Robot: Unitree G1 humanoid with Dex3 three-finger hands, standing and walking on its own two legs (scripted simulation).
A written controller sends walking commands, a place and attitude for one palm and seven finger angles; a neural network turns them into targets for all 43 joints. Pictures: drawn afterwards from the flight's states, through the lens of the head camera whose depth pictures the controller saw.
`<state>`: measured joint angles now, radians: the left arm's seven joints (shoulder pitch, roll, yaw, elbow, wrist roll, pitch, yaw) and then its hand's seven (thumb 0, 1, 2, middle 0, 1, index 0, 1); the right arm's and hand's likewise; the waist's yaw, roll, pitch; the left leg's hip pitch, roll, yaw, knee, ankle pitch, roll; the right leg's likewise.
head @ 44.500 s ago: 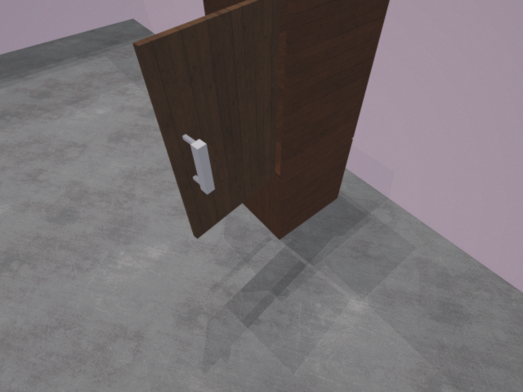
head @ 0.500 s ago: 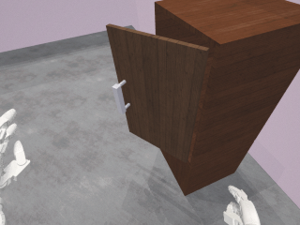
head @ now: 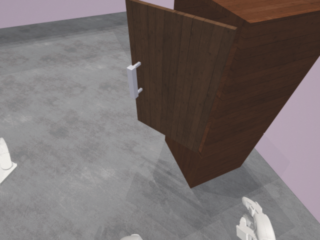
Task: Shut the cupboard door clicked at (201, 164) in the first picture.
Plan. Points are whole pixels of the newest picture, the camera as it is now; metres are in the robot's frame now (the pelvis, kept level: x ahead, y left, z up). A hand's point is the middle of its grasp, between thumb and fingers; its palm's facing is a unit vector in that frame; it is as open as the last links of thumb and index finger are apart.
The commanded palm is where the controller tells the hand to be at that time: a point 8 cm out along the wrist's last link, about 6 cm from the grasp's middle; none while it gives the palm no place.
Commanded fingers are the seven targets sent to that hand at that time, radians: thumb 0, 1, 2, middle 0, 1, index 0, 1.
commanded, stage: step back with the hand held close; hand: left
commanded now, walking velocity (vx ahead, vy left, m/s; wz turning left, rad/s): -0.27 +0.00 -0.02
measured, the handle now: (136, 80) +0.70 +0.14 -0.03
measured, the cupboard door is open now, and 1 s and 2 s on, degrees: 33 33 33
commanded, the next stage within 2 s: stop stepping back and stand still in 0.54 s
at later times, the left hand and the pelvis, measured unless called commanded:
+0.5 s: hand out of the picture +0.10 +0.27 +0.19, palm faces +0.44 -0.76 -0.47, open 7.4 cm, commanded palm +0.04 +0.31 +0.19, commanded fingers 0.00 0.90 0.90 -0.20 -0.30 -0.20 -0.30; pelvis -0.10 +0.01 -0.01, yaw +1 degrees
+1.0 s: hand out of the picture +0.01 +0.31 +0.18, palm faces +0.38 -0.83 -0.40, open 7.4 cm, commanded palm -0.05 +0.35 +0.19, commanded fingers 0.00 0.90 0.90 -0.20 -0.30 -0.20 -0.30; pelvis -0.20 +0.05 +0.00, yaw -3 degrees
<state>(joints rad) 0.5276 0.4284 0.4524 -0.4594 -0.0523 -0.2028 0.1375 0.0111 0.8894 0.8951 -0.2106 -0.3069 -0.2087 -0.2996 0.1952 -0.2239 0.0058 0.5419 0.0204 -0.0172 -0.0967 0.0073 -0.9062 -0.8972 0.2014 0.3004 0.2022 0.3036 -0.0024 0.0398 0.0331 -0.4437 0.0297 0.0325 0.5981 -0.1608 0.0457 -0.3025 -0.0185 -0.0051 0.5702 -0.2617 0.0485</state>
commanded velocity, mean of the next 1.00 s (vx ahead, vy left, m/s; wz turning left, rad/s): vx -0.15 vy -0.02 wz -0.03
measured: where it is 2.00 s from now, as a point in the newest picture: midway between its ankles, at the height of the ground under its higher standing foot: outside the picture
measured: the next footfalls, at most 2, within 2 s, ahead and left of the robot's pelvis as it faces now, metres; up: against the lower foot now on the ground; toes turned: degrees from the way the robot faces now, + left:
right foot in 0.42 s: -0.04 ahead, -0.13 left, +0.00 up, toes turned +3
left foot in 0.62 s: -0.02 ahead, +0.13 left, +0.00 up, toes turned +2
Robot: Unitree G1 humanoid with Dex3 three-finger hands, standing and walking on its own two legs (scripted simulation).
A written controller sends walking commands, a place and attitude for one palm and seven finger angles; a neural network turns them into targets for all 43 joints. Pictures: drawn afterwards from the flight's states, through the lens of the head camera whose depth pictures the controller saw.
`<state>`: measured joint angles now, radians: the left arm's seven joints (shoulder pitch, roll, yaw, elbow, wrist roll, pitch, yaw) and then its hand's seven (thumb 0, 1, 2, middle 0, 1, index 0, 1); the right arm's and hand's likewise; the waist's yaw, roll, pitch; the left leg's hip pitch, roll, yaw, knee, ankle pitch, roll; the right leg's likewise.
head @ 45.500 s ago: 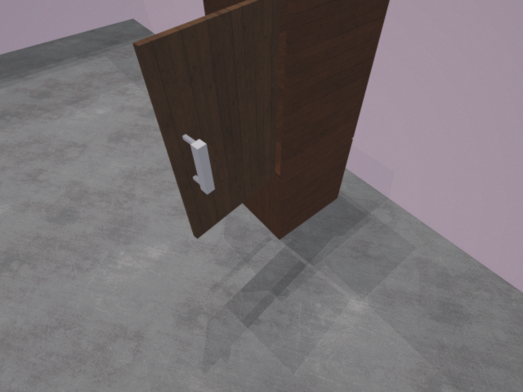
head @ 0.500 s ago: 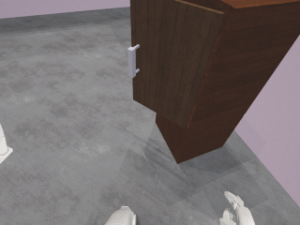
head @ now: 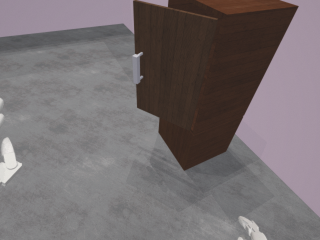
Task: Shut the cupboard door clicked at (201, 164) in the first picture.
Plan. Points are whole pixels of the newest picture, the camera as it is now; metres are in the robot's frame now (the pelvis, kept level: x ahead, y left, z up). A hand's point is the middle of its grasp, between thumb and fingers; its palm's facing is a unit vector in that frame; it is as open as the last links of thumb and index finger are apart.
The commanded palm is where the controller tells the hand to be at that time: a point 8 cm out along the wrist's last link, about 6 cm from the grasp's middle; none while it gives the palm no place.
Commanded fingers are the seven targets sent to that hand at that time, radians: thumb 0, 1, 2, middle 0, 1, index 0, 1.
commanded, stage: stop stepping back and stand still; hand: left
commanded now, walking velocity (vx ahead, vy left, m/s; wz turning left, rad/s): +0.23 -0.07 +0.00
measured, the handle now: (138, 67) +0.90 +0.14 -0.03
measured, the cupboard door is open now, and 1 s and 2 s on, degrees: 33 33 33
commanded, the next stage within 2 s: let the arm hang, fingers relaxed in 0.72 s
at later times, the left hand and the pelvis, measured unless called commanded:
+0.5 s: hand out of the picture +0.16 +0.33 +0.17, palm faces +0.52 -0.77 -0.37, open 7.4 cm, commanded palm +0.10 +0.35 +0.19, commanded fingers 0.00 0.90 0.90 -0.20 -0.30 -0.20 -0.30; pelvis -0.04 +0.05 +0.00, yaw +1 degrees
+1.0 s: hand out of the picture +0.12 +0.29 -0.08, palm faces +0.05 -0.93 -0.37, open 7.4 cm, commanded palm none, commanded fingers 0.00 0.90 0.90 -0.20 -0.30 -0.20 -0.30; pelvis -0.05 +0.06 +0.00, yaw +1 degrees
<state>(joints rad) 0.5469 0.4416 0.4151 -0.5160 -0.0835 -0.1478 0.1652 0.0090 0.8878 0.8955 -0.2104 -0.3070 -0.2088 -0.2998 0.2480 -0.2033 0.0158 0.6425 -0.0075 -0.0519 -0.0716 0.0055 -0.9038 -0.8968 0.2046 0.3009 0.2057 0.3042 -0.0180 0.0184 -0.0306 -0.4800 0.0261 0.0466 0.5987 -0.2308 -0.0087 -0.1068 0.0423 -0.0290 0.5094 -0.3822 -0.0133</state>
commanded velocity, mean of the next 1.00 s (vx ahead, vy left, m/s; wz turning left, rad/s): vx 0.02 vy -0.02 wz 0.00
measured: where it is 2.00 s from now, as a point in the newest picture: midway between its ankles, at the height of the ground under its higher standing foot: outside the picture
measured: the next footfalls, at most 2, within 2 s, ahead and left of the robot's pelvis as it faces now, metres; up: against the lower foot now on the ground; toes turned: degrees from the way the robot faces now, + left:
left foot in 0.44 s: +0.04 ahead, +0.17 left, +0.00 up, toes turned +4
